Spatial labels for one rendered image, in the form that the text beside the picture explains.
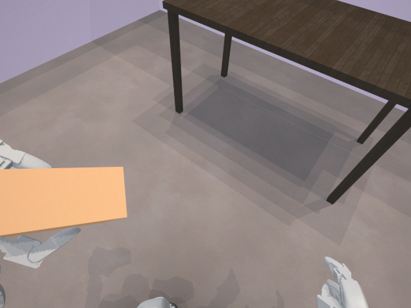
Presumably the robot left hand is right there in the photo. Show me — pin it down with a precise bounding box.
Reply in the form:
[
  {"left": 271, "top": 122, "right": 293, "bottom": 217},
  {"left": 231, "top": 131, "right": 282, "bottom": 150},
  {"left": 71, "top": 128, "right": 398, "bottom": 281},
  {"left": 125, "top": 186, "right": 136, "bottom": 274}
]
[{"left": 0, "top": 139, "right": 81, "bottom": 269}]

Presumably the table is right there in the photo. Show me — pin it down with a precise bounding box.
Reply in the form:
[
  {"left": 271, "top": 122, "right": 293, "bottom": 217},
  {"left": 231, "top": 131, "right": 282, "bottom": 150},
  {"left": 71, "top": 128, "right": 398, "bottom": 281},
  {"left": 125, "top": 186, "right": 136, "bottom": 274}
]
[{"left": 162, "top": 0, "right": 411, "bottom": 204}]

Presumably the sponge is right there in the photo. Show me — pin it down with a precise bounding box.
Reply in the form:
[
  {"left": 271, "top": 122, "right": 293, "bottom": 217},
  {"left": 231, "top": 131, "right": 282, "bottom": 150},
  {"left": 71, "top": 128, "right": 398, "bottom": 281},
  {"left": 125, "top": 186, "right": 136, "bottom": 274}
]
[{"left": 0, "top": 167, "right": 127, "bottom": 237}]

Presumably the robot right hand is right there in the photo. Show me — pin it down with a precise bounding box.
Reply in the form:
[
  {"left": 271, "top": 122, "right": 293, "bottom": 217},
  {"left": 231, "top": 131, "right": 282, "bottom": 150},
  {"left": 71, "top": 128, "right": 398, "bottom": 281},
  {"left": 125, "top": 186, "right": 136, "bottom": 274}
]
[{"left": 317, "top": 257, "right": 369, "bottom": 308}]

